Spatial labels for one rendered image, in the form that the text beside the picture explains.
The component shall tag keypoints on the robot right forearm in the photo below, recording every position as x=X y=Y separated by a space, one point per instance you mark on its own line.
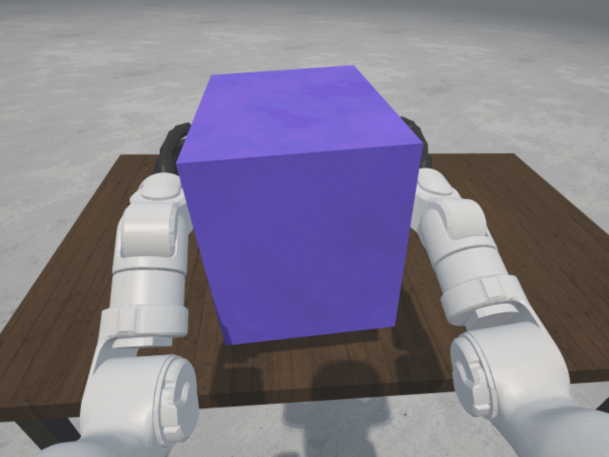
x=477 y=291

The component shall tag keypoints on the carton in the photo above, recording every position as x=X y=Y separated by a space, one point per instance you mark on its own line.
x=300 y=186

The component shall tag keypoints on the table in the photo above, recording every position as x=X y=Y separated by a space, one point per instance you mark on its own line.
x=559 y=255

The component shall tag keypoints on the right robot upper arm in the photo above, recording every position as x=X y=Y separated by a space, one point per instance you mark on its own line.
x=513 y=376

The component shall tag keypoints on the robot left hand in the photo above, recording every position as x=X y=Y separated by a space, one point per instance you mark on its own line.
x=170 y=150

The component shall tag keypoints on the left robot upper arm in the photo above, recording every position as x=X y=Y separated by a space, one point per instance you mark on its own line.
x=135 y=407

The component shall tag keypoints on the robot left forearm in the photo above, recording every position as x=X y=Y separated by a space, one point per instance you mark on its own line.
x=146 y=307

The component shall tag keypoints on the robot right hand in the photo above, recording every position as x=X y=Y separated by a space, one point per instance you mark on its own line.
x=426 y=160

